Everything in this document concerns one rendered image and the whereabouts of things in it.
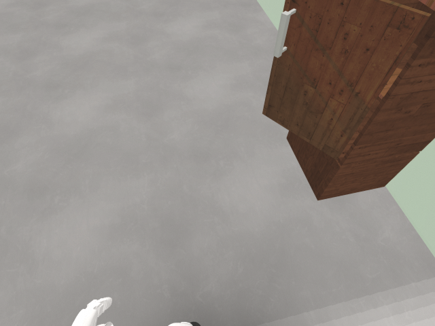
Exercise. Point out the left robot hand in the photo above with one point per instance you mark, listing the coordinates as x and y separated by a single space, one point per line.
88 316

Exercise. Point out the cupboard door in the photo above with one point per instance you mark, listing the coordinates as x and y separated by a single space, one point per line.
340 55

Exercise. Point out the handle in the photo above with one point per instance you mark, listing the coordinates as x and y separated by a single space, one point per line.
282 31

